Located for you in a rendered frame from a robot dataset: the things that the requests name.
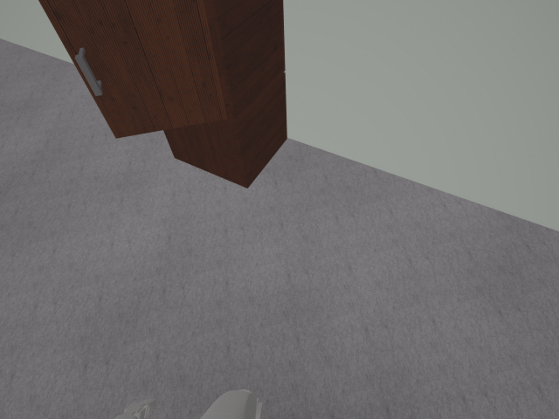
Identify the handle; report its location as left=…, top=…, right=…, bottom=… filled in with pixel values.
left=75, top=47, right=103, bottom=96

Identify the left robot thigh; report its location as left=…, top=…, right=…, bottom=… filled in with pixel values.
left=200, top=390, right=263, bottom=419

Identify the cupboard door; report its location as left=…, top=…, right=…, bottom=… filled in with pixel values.
left=39, top=0, right=227, bottom=139

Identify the left robot hand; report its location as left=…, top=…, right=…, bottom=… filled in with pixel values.
left=115, top=399, right=156, bottom=419

